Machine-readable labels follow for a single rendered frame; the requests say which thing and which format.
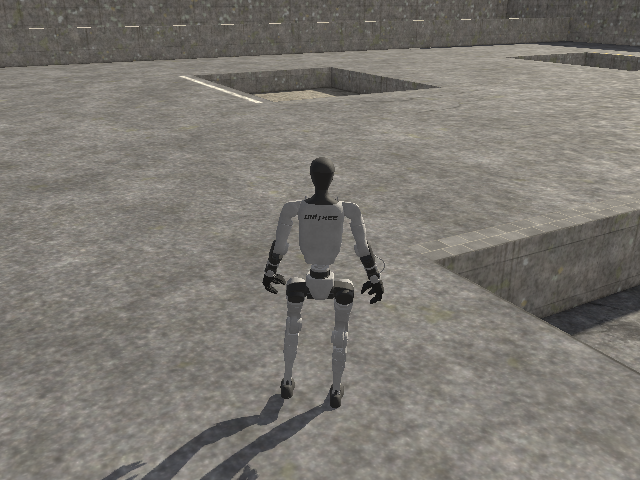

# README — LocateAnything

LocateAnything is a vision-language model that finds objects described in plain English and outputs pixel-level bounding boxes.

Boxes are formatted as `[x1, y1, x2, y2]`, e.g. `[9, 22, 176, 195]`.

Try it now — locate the left robot upper arm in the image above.
[273, 200, 301, 255]

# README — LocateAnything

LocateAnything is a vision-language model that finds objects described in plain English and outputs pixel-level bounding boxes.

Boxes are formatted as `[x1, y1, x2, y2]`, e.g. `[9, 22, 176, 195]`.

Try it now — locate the right robot hand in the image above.
[361, 280, 384, 304]

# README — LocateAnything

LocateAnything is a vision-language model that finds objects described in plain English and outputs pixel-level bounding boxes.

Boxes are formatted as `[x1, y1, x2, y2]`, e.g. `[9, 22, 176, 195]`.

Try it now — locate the robot right foot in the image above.
[330, 383, 344, 408]

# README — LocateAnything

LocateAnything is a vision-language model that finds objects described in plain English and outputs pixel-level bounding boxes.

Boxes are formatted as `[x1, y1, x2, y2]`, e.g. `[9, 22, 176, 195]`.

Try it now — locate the robot right forearm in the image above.
[360, 241, 381, 284]

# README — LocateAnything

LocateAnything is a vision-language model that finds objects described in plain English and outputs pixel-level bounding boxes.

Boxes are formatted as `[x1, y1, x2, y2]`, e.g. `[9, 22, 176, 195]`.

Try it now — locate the left robot hand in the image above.
[262, 274, 286, 294]

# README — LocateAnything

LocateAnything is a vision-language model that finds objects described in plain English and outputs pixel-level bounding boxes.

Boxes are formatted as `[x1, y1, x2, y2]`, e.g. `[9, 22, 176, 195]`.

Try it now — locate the robot left thigh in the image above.
[286, 277, 307, 334]

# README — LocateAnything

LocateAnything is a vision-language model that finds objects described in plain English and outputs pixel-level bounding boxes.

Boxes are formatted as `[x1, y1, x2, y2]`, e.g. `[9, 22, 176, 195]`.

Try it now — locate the robot left forearm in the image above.
[264, 239, 283, 277]

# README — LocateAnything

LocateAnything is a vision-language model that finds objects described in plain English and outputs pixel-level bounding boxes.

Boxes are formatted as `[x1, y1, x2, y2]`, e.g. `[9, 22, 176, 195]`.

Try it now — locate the right robot upper arm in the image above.
[342, 201, 370, 257]

